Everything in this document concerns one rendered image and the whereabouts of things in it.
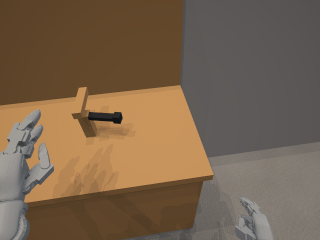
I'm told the robot right hand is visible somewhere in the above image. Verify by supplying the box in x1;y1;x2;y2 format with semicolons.
235;197;275;240

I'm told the tap lever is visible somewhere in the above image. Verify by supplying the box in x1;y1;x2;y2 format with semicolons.
88;112;123;124

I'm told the counter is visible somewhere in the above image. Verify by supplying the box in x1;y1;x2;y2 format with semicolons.
0;0;214;240

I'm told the robot left hand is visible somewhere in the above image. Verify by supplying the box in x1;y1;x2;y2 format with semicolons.
0;109;54;202

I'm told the robot left forearm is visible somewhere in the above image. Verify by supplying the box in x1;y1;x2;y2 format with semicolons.
0;200;30;240

